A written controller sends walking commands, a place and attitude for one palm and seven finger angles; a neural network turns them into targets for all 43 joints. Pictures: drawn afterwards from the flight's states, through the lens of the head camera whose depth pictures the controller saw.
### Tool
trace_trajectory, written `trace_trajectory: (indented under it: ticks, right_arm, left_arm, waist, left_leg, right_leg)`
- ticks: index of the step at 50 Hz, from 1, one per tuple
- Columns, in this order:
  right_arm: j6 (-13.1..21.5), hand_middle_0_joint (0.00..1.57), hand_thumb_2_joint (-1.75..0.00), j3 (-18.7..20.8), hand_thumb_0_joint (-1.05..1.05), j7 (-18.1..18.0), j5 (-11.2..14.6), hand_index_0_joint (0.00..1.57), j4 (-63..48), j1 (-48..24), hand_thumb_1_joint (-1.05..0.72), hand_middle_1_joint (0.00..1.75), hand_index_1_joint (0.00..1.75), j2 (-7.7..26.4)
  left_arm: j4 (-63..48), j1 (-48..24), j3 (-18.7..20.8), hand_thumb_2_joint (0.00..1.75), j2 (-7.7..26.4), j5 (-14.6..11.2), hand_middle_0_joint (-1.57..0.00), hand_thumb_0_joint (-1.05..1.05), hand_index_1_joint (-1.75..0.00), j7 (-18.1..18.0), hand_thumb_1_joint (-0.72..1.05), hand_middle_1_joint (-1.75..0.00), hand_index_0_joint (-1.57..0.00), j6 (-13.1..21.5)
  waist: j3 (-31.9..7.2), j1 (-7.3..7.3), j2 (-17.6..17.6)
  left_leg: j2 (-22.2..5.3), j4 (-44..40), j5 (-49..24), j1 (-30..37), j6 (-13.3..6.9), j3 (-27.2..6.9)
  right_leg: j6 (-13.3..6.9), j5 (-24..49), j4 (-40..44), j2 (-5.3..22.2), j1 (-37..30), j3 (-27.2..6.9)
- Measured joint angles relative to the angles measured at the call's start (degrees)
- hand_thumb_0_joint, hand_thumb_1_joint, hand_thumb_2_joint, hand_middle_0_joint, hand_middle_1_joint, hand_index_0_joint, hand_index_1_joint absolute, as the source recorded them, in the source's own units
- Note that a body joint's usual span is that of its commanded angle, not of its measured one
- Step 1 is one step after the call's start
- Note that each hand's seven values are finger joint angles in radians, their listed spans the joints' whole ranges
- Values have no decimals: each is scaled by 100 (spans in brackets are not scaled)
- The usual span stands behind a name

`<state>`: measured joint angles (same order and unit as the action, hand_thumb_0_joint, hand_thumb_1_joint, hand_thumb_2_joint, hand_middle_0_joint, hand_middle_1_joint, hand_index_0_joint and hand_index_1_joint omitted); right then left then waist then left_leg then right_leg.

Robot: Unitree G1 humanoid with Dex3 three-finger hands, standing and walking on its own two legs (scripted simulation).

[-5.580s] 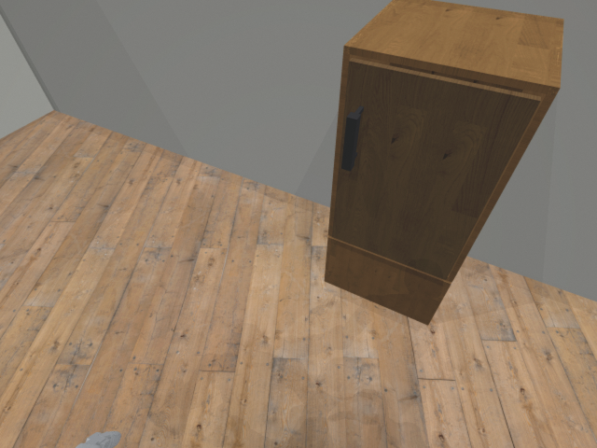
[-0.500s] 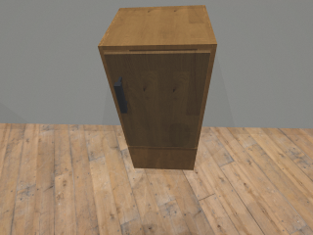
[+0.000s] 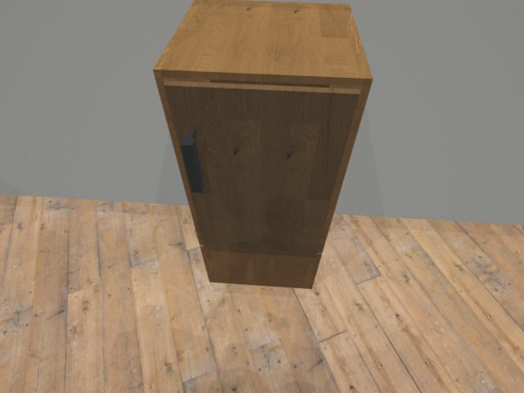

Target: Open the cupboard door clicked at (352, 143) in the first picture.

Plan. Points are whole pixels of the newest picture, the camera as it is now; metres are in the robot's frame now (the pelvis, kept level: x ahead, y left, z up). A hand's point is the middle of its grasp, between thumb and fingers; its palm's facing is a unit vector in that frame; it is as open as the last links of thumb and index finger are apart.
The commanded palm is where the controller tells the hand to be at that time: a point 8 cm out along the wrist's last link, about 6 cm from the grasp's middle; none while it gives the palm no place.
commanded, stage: shuffle to correct the standing spot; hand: left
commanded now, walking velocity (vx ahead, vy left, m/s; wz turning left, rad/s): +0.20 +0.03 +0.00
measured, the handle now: (195, 160) +0.59 +0.19 -0.02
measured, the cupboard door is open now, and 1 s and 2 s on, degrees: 0 0 0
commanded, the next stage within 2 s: come to a stop and stand still in 0.02 s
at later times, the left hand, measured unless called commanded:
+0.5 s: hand out of the picture +0.07 +0.20 -0.18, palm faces +0.04 -0.97 -0.23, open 7.4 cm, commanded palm none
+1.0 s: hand out of the picture +0.06 +0.18 -0.16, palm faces +0.05 -0.98 -0.21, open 7.3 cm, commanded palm none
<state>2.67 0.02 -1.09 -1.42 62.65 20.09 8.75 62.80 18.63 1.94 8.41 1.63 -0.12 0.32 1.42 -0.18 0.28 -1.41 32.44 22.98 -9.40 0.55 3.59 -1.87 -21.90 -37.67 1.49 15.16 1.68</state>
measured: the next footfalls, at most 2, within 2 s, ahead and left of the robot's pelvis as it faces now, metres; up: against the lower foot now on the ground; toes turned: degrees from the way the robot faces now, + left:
left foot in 0.34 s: +0.17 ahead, +0.15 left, +0.00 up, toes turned +6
left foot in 0.88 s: +0.05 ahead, +0.12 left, +0.00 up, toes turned +1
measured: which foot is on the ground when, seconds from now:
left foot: down 0.00-0.10, up 0.12-0.32, down 0.34-0.58, up 0.60-0.86, down 0.88-1.00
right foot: down 0.00-1.00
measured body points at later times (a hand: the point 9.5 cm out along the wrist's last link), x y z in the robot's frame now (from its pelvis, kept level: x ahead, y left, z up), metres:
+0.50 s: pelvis +0.06 +0.01 +0.00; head +0.10 +0.01 +0.44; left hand +0.07 +0.25 -0.16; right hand +0.16 -0.21 -0.15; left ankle +0.13 +0.15 -0.73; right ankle +0.01 -0.08 -0.70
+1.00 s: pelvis +0.04 +0.00 +0.01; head +0.06 +0.00 +0.46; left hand +0.05 +0.23 -0.15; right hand +0.06 -0.23 -0.15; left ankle +0.01 +0.12 -0.72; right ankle +0.04 -0.09 -0.73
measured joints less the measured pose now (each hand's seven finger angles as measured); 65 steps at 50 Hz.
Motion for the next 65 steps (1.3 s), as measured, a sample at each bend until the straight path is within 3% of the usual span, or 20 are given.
trace_trajectory:
  ticks: [2,4,6,8,10,13,17,20,24,26,29,33,36,40,45,49,53,56,65]
  right_arm:
    - [29,20,-90,8,0,-27,-5,20,-4,58,-91,30,30,-42]
    - [31,20,-90,6,0,-39,8,20,-2,126,-91,30,30,-73]
    - [-20,20,-90,14,0,-15,44,20,67,148,-91,30,30,-91]
    - [-128,20,-90,39,0,17,40,20,124,61,-91,30,30,-97]
    - [-209,20,-90,77,0,53,38,20,89,-134,-91,30,30,-70]
    - [-295,20,-90,123,2,8,24,20,-46,-513,-94,30,30,36]
    - [-118,20,-90,145,3,5,75,20,-322,-777,-95,30,30,235]
    - [-86,20,-90,144,2,-61,78,20,-461,-942,-94,30,30,164]
    - [-188,20,-90,129,1,-108,30,20,-609,-1233,-93,30,30,72]
    - [-257,20,-90,148,1,-94,7,20,-672,-1330,-92,30,30,55]
    - [-347,20,-90,192,0,-55,17,20,-752,-1340,-92,30,30,40]
    - [-526,20,-90,262,0,26,43,20,-678,-1202,-91,30,30,57]
    - [-490,20,-90,271,0,59,47,20,-558,-1057,-92,30,30,97]
    - [-420,20,-90,215,0,57,58,20,-423,-823,-92,30,30,116]
    - [-318,20,-90,137,0,-19,65,20,-233,-612,-92,30,30,105]
    - [-285,20,-90,44,0,-33,73,20,-80,-514,-91,30,30,27]
    - [-317,20,-90,70,0,25,77,20,-353,-447,-91,30,30,120]
    - [-235,20,-90,40,0,22,48,20,-422,-321,-92,30,30,85]
    - [-164,20,-90,-125,1,2,33,20,-238,-67,-92,30,30,-45]
  left_arm:
    - [10,-2,13,90,7,5,-20,1,-30,2,91,-30,-20,8]
    - [-28,-47,42,90,9,7,-20,1,-30,14,91,-30,-20,70]
    - [-85,-114,70,90,-14,7,-20,1,-30,0,91,-30,-20,229]
    - [-163,-90,73,90,-48,15,-20,1,-30,-54,91,-30,-20,367]
    - [-206,-1,58,90,-101,39,-20,1,-30,-124,91,-30,-20,386]
    - [-150,129,10,90,-154,60,-20,1,-30,-167,91,-30,-20,266]
    - [-78,276,-43,90,-173,8,-20,1,-30,-185,91,-30,-20,47]
    - [-72,150,-26,90,-39,-37,-20,1,-30,-241,91,-30,-20,-143]
    - [-271,-242,25,90,73,-50,-20,1,-30,-240,91,-30,-20,-235]
    - [-441,-390,54,90,98,-42,-20,1,-30,-207,91,-30,-20,-232]
    - [-694,-477,77,90,143,6,-19,1,-30,-180,91,-30,-20,-145]
    - [-764,-474,-10,90,82,56,-19,1,-30,-179,91,-30,-20,-78]
    - [-721,-404,-64,90,20,45,-19,1,-30,-148,91,-30,-20,-18]
    - [-648,-364,-49,90,44,32,-20,1,-30,-144,93,-30,-20,44]
    - [-465,-406,-37,90,94,-38,-20,1,-30,-144,92,-30,-20,13]
    - [-238,-428,-63,90,95,-62,-20,1,-30,-196,92,-30,-20,-22]
    - [-199,-215,-206,90,-6,-27,-20,1,-30,-219,92,-30,-20,105]
    - [-87,-192,-225,90,-10,-50,-20,1,-30,-184,91,-30,-20,40]
    - [-84,-298,-220,90,52,-53,-20,1,-30,-147,91,-30,-20,-23]
  waist:
    - [45,9,-23]
    - [110,41,-89]
    - [161,46,-187]
    - [181,-48,-187]
    - [193,-114,-176]
    - [228,-99,-86]
    - [299,-88,-57]
    - [312,-111,165]
    - [399,-118,106]
    - [392,-103,-11]
    - [293,-101,-117]
    - [134,-52,-266]
    - [7,-38,-251]
    - [-54,-55,-126]
    - [24,-50,-55]
    - [88,-113,30]
    - [100,42,-227]
    - [102,108,-206]
    - [19,34,-226]
  left_leg:
    - [-16,35,109,75,-7,60]
    - [-50,216,255,65,5,46]
    - [-96,1128,467,-326,-100,-18]
    - [-22,2382,746,-902,-139,-67]
    - [-20,2919,696,-1401,-125,-53]
    - [-75,2058,82,-1693,-44,27]
    - [-196,295,-1740,-1293,-58,75]
    - [-125,386,-958,-1191,-87,231]
    - [-152,152,-1111,-1194,-23,253]
    - [-196,61,-1216,-1246,-24,224]
    - [-224,178,-1253,-1421,53,185]
    - [-80,969,-145,-1564,2,-173]
    - [-14,1349,-58,-1381,16,-221]
    - [34,796,19,-817,85,-127]
    - [26,-563,-706,-92,33,-108]
    - [10,-515,-650,-95,2,-55]
    - [-97,55,-338,-464,-36,-189]
    - [35,49,-433,-407,-158,-115]
    - [362,-502,-669,-148,-375,52]
  right_leg:
    - [-68,-277,-244,-7,93,136]
    - [-132,25,-56,-47,45,265]
    - [-95,-94,-115,-52,-32,395]
    - [-65,-225,23,-8,-201,441]
    - [-6,-152,315,29,-402,443]
    - [74,-25,676,111,-645,393]
    - [222,-308,377,84,-727,280]
    - [245,-891,-445,154,-414,99]
    - [210,-1218,-1277,42,175,98]
    - [194,-1014,-1085,3,304,175]
    - [144,-112,-80,-11,174,216]
    - [-150,51,-19,-61,138,342]
    - [-192,250,374,-100,-31,329]
    - [-215,469,754,-130,-170,328]
    - [-164,476,728,-182,-150,453]
    - [-107,637,961,-197,-263,426]
    - [-89,712,920,-321,-123,457]
    - [5,622,740,-183,-97,383]
    - [211,708,843,119,-129,205]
